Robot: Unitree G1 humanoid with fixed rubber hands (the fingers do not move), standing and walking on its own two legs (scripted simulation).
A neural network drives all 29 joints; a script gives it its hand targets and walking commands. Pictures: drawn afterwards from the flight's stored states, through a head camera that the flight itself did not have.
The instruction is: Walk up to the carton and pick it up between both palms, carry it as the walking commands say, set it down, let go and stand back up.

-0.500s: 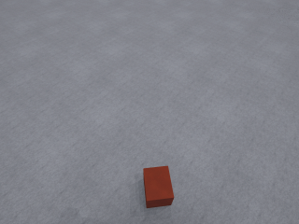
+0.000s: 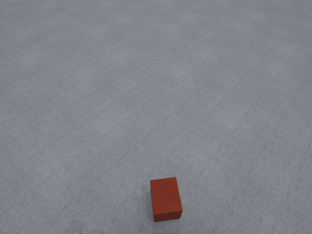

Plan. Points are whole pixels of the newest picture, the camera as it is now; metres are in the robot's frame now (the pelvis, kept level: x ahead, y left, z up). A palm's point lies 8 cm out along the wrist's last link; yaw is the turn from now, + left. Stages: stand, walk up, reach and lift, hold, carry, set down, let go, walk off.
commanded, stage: walk up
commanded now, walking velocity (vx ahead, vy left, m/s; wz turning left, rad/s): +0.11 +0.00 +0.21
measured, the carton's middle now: (165, 199) +0.42 -0.03 -0.68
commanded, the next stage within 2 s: none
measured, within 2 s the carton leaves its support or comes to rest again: neither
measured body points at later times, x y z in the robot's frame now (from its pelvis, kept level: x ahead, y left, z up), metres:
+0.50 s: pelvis +0.04 +0.01 +0.00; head +0.06 +0.03 +0.45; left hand +0.11 +0.26 -0.14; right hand +0.17 -0.23 -0.11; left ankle +0.02 +0.09 -0.73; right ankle -0.02 -0.13 -0.69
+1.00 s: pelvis +0.03 -0.02 +0.00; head +0.04 -0.02 +0.45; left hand +0.10 +0.23 -0.12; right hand +0.16 -0.25 -0.12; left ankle +0.02 +0.09 -0.73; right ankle +0.04 -0.13 -0.73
